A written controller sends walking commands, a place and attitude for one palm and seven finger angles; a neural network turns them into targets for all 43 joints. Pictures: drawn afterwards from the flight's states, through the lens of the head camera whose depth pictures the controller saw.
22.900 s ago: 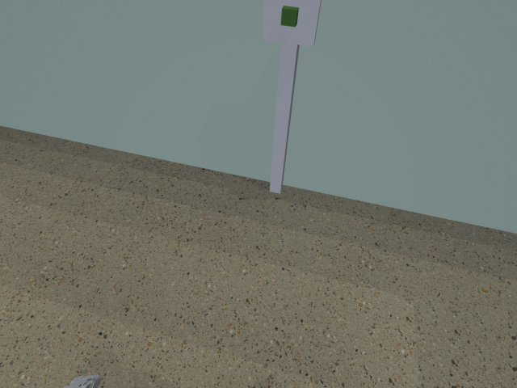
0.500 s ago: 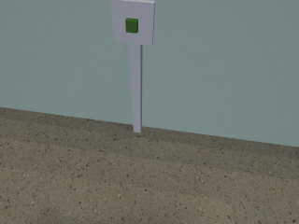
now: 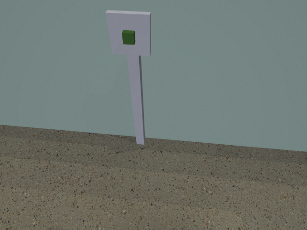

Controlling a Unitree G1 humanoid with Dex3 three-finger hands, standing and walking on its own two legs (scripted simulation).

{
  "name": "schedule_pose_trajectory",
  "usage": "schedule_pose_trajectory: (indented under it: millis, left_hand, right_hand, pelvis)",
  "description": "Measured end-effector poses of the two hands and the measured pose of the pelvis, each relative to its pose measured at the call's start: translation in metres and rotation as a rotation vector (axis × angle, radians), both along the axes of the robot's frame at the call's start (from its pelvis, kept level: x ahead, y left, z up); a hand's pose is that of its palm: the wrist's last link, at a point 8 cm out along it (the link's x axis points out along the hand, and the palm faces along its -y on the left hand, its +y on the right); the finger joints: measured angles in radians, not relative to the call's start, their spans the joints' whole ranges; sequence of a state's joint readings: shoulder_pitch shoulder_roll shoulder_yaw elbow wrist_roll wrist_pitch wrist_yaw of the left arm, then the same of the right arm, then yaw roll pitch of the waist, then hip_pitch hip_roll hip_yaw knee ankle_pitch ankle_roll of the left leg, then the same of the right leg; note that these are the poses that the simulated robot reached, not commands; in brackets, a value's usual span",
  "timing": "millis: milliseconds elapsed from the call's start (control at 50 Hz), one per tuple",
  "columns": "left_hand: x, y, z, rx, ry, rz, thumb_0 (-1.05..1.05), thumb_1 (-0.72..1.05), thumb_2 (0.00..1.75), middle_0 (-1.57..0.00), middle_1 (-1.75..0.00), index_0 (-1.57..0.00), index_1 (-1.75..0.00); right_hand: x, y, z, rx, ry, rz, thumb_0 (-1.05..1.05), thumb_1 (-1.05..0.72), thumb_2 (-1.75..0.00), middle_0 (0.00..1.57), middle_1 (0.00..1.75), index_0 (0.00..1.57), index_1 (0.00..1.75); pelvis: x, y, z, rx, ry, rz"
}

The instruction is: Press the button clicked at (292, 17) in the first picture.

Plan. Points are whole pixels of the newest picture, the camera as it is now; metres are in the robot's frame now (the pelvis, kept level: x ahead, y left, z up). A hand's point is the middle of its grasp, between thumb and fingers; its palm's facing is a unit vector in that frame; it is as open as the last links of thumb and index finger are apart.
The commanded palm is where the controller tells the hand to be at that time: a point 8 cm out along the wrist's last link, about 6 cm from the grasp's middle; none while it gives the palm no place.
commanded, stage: let the arm hang, fingers relaxed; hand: left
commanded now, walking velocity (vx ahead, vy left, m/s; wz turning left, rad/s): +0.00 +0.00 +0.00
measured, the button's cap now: (128, 37) +0.82 +0.15 +0.12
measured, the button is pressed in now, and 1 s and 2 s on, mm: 0 0 0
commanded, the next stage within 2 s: stand and wait in 0.10 s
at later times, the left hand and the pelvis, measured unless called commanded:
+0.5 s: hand out of the picture +0.05 +0.18 -0.16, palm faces +0.00 -0.96 -0.28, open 7.3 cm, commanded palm none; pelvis +0.03 -0.03 +0.00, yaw -1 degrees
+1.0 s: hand out of the picture +0.07 +0.17 -0.17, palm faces -0.01 -0.97 -0.26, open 7.3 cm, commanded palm none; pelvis +0.04 -0.03 +0.00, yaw -2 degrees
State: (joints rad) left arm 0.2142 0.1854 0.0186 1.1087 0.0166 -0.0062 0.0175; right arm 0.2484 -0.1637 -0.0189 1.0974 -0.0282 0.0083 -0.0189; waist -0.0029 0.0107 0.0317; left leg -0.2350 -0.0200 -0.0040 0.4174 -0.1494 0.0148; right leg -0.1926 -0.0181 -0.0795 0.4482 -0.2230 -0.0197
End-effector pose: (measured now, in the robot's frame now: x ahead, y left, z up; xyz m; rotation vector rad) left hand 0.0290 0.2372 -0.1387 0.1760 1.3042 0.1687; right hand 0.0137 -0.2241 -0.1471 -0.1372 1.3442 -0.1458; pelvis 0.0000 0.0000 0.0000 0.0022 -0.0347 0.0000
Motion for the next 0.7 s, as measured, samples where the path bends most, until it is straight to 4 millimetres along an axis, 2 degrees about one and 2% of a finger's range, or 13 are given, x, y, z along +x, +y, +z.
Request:
schedule_pose_trajectory:
  millis: [140, 340, 700]
  left_hand:
    - [0.008, -0.004, 0.003, 0.014, 0.02, -0.009, 0.0, 0.91, 0.9, -0.2, -0.3, -0.2, -0.31]
    - [0.009, -0.005, 0.007, 0.043, 0.064, -0.005, 0.01, 0.91, 0.9, -0.2, -0.3, -0.2, -0.3]
    - [0.036, -0.017, 0.009, 0.048, 0.038, -0.027, 0.01, 0.91, 0.9, -0.2, -0.3, -0.2, -0.3]
  right_hand:
    - [0.02, -0.019, 0.002, -0.02, -0.018, 0.01, 0.01, -0.91, -0.89, 0.2, 0.3, 0.2, 0.3]
    - [0.027, -0.039, 0.003, -0.038, 0.022, 0.019, 0.01, -0.9, -0.9, 0.2, 0.3, 0.19, 0.3]
    - [0.034, -0.05, 0.003, -0.036, 0.03, 0.001, 0.01, -0.9, -0.89, 0.2, 0.3, 0.2, 0.3]
  pelvis:
    - [0.008, -0.008, 0.001, 0.001, -0.001, -0.005]
    - [0.019, -0.02, 0.003, 0.0, 0.0, -0.008]
    - [0.032, -0.032, 0.004, 0.002, -0.002, -0.022]
